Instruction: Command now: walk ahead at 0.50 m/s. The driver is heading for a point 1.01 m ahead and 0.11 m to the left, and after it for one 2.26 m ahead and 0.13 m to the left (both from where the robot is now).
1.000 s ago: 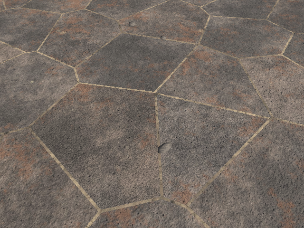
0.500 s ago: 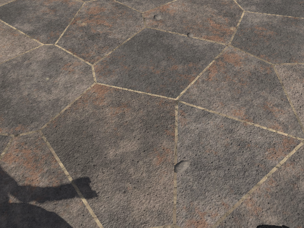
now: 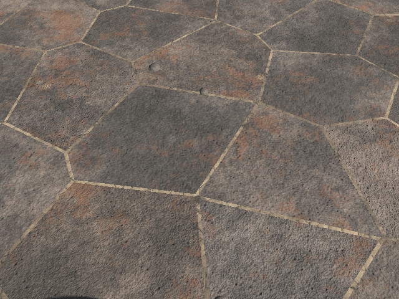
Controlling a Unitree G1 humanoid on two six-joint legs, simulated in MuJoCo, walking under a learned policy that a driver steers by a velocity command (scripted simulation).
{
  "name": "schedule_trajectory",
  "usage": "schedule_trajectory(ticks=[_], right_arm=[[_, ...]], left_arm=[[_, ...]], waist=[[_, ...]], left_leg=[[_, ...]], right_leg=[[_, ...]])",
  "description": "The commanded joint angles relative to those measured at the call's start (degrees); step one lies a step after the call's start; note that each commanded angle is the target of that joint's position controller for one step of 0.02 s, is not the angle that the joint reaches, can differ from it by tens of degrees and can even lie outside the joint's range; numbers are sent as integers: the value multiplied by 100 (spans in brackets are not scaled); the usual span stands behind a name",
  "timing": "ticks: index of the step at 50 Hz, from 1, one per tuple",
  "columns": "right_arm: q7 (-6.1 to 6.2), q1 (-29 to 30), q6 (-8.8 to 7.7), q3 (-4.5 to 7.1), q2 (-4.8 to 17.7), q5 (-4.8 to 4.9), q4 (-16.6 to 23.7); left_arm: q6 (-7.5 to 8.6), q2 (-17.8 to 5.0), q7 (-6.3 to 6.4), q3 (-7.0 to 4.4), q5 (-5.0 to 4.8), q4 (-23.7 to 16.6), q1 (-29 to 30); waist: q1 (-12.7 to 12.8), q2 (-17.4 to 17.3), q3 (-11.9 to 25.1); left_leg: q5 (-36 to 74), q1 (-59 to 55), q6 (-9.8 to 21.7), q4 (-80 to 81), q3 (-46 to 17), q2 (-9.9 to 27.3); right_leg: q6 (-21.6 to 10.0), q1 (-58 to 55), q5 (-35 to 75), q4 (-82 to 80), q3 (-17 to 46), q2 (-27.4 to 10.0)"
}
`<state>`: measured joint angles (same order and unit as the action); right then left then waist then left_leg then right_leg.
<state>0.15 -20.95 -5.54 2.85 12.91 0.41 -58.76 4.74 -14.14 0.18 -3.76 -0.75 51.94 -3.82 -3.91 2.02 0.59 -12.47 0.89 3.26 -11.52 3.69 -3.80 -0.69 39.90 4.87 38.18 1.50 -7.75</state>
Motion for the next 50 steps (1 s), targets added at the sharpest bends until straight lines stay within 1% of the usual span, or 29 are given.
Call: schedule_trajectory(ticks=[1, 3, 5, 6, 7, 8, 9, 10, 11, 12, 13, 15, 17, 19, 21, 25, 30, 33, 34, 35, 36, 37, 38, 39, 40, 42, 45, 47, 50], right_arm=[[48, -262, 4, 185, 931, 46, 136], [63, -351, 70, 220, 976, 59, 79], [78, -248, 131, 263, 1061, 63, 93], [80, -105, 158, 276, 1110, 65, 135], [75, 8, 187, 239, 1020, 60, 177], [70, -9, 188, 144, 829, -12, 307], [-3, -725, 57, -70, 78, -37, 351], [-31, -473, -104, 3, 446, 64, 292], [-51, 97, -192, 117, 856, 221, 480], [-17, 452, -217, 116, 877, 227, 575], [25, 631, -187, 155, 837, 136, 588], [51, 399, -15, 179, 620, 91, 545], [66, 394, 91, 171, 470, 74, 555], [78, 809, 122, 188, 511, 18, 710], [62, 1213, 109, 187, 484, -10, 846], [-21, 1987, 63, 124, 364, 32, 1043], [-182, 2618, 5, 78, 422, 87, 1309], [-240, 2214, -46, 168, 674, 92, 1278], [-229, 1610, -53, 266, 838, 73, 1108], [-190, 586, -48, 418, 1136, 51, 790], [-148, -309, -36, 544, 1639, -52, 614], [-189, -512, -20, 506, 1662, -6, 539], [-187, -300, -37, 369, 1202, 48, 563], [-171, 237, -52, 304, 1007, 57, 683], [-174, 684, -60, 251, 864, -10, 776], [-203, 1021, -92, 167, 575, -124, 780], [-148, 802, -122, 197, 723, -77, 646], [-67, 588, -112, 225, 863, -69, 567], [12, 355, -59, 206, 862, -40, 492]], left_arm=[[93, -223, -110, 24, -39, -474, 766], [129, -285, -188, 31, -53, -597, 922], [164, -452, -234, -19, -65, -601, 685], [180, -606, -234, -94, -58, -510, 280], [183, -844, -211, -232, -40, -232, -615], [178, -1270, -161, -373, 26, 37, -1748], [138, -1759, -167, -490, 52, 213, -2343], [137, -1241, -174, -317, 43, 184, -2326], [150, -955, -161, -225, 11, 106, -1798], [150, -779, -155, -157, 28, -40, -1255], [155, -602, -178, -104, 85, -81, -913], [183, -393, -212, -44, 147, -28, -766], [208, -534, -173, -75, 111, 73, -938], [207, -705, -94, -116, 107, 145, -1134], [170, -724, -26, -114, 88, 197, -1305], [131, -775, 29, -116, 28, 289, -1626], [12, -838, 61, -169, -26, 514, -2027], [-68, -967, 89, -231, -39, 500, -1837], [-99, -964, 90, -226, -44, 468, -1692], [-121, -805, 91, -161, -12, 418, -1666], [-83, -400, 73, -30, 80, 301, -2093], [63, 65, 20, 122, 64, 347, -2443], [180, -546, -13, -32, -105, 279, -1921], [244, -744, -14, -75, -190, 103, -1408], [252, -741, 31, -91, -134, 65, -1140], [119, -574, 70, -141, -52, 96, -1259], [-36, -374, 88, -137, -28, 72, -1231], [-54, -415, 96, -155, 30, -83, -795], [-22, -330, 44, -135, 46, -240, -287]], waist=[[-55, -464, -583], [-33, -502, -609], [183, -637, -448], [441, -729, -180], [882, -676, 344], [1259, -273, 1210], [950, 1207, 2022], [1083, 1064, 2212], [1005, 807, 1361], [835, 348, 837], [662, 63, 455], [346, 285, 262], [267, 247, 93], [322, 113, -82], [410, 85, -169], [646, 138, -352], [788, 165, -588], [446, 319, -319], [96, 329, 43], [-314, 181, 683], [-321, -774, 1593], [-148, -1910, 2180], [-251, -1412, 1698], [-152, -1104, 951], [18, -606, 563], [392, -677, 275], [502, -639, 44], [422, -486, -118], [302, -505, -209]], left_leg=[[1054, 124, 829, 375, -704, 1629], [1281, -297, 781, 124, -757, 1829], [2082, -538, 666, -247, -765, 1937], [3111, -544, 581, -725, -662, 1863], [3882, -321, 437, -1756, -423, 1570], [2916, 768, 232, -3433, -166, 1245], [-254, 3220, -202, -5693, -117, 150], [-1961, 3933, -88, -6463, -1036, 138], [-1619, 4414, 26, -6696, -1017, 486], [-1058, 4294, 58, -6480, -827, 818], [-673, 4038, 48, -6110, -756, 1020], [-308, 3407, 33, -5640, -784, 1247], [-124, 3423, -54, -5274, -706, 1303], [360, 3820, -185, -4698, -687, 1338], [963, 4044, -269, -4006, -657, 1316], [1848, 3774, -284, -2683, -402, 1056], [1500, 3888, -116, -1968, -402, 920], [878, 3111, 122, -1774, -238, 684], [839, 2236, 243, -1686, -50, 473], [942, 762, 425, -1808, -127, 505], [653, -1387, 1043, -1859, -2012, 1860], [-343, -2410, 1594, -847, -4395, 2640], [-890, -2106, 1327, -618, -4205, 2449], [-560, -1285, 1102, -526, -3382, 2306], [-1, -406, 1004, -373, -2772, 2121], [621, 657, 915, -38, -2022, 1791], [990, 998, 1019, 334, -1526, 1684], [1295, 867, 1033, 444, -1356, 1691], [1552, 699, 873, 477, -955, 1513]], right_leg=[[-22, 5, 52, -535, -168, 179], [-143, 46, -332, -750, -146, 225], [-305, -421, -785, -910, -234, 369], [-413, -1080, -929, -972, -401, 566], [-576, -2283, -857, -1048, -554, 766], [-930, -4127, -800, -829, 305, 1], [-1875, -6300, -1921, -1347, 3100, -1392], [-1814, -6422, -2314, -2057, 4101, -1472], [-1489, -5747, -2194, -2083, 3187, -1280], [-1331, -4826, -1620, -2194, 2389, -1081], [-1251, -3994, -1167, -2387, 1846, -870], [-1173, -3192, -916, -2731, 1247, -568], [-1258, -2928, -660, -2967, 924, -511], [-1306, -2990, -418, -3110, 764, -538], [-1237, -3141, -315, -3164, 570, -482], [-1056, -3268, -450, -3231, 153, -303], [-1001, -4142, -363, -2878, 159, -670], [-835, -4453, 915, -2266, 135, -789], [-721, -4367, 1848, -1553, -40, -613], [-542, -3811, 1906, -322, -278, -280], [-233, -1962, 53, 1839, -546, 321], [-53, -418, -3781, 3251, 53, 1154], [-178, 244, -3759, 3856, 566, 817], [-278, 503, -3207, 3824, 372, 514], [-296, 257, -2650, 3548, 251, 234], [-302, -426, -2128, 3024, 292, -78], [-189, -409, -1781, 2443, 206, -166], [-58, 8, -1237, 1835, 189, -184], [23, 110, -308, 843, 85, -84]])
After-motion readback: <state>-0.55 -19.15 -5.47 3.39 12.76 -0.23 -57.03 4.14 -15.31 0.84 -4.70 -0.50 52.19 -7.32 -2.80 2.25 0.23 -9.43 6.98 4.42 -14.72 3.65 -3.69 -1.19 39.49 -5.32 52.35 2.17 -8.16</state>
